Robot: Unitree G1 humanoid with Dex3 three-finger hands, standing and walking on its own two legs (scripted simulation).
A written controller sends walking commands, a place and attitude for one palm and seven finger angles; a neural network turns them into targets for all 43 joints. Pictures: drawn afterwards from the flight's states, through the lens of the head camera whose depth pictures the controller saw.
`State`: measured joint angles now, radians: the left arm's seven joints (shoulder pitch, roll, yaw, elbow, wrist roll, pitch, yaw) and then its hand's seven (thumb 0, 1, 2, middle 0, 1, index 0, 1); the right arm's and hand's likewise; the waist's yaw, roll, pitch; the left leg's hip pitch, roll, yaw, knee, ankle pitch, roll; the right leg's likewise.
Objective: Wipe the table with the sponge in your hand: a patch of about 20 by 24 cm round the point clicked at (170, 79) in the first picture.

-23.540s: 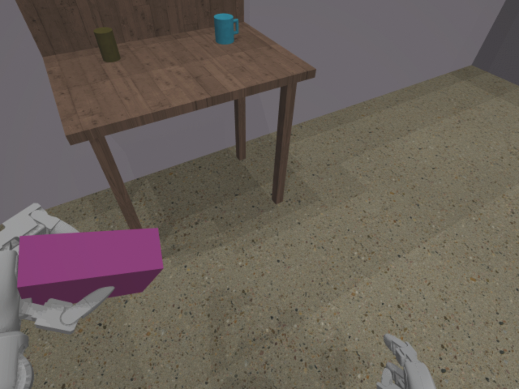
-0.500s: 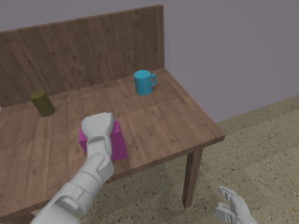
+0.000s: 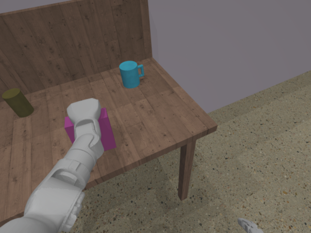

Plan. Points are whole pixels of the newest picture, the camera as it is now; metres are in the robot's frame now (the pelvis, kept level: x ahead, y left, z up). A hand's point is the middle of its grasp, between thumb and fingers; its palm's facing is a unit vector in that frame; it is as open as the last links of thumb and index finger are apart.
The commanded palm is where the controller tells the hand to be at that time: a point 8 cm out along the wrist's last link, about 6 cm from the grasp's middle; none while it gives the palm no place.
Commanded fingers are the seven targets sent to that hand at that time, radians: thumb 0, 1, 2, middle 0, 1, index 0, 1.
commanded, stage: wipe forward along the third lane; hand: left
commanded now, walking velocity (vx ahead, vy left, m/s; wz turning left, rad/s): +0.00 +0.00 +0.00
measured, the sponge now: (94, 138) +0.39 +0.22 +0.02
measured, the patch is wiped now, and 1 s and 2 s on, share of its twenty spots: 0.85 1.00 1.00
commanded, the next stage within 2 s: wipe back along the third lane in 0.98 s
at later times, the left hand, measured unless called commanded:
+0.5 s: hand (90, 112) +0.46 +0.23 +0.07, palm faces -0.09 -0.01 -1.00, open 9.1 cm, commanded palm +0.45 +0.24 +0.10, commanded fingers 0.00 0.10 1.30 -1.20 -1.60 -1.20 -1.60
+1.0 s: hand (85, 100) +0.51 +0.27 +0.07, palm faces -0.11 -0.03 -0.99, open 9.1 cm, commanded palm +0.51 +0.27 +0.11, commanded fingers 0.00 0.10 1.30 -1.20 -1.60 -1.20 -1.60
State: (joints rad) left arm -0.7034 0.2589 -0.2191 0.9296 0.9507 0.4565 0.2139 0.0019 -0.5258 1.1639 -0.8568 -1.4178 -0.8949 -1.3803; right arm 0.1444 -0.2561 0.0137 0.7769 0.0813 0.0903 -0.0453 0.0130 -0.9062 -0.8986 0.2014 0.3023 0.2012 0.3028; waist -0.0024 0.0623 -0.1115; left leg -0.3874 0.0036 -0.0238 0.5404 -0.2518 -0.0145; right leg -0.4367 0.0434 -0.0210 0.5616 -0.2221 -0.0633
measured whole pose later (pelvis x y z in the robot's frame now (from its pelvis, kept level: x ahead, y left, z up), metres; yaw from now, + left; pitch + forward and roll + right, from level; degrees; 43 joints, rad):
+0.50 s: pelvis +0.00 +0.00 +0.00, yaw -1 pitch +11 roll +1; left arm -0.89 0.37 -0.11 1.17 0.97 0.38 0.25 0.01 -0.54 1.17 -0.87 -1.40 -0.90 -1.38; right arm 0.21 -0.27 0.00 0.79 0.07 0.04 -0.02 0.01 -0.91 -0.90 0.20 0.30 0.20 0.30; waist -0.08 0.06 -0.12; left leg -0.50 0.02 -0.02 0.57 -0.26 -0.01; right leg -0.54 0.06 -0.02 0.56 -0.21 -0.07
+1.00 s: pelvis +0.02 +0.02 +0.00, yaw -2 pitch +15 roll -1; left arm -1.03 0.47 -0.06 1.29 1.01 0.35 0.22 0.02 -0.53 1.17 -0.86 -1.41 -0.89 -1.40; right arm 0.27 -0.27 0.01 0.80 0.06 0.03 -0.01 0.01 -0.91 -0.90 0.20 0.30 0.20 0.30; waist -0.13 0.05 -0.13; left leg -0.57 0.01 0.00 0.60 -0.29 0.01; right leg -0.59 0.05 0.00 0.54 -0.21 -0.03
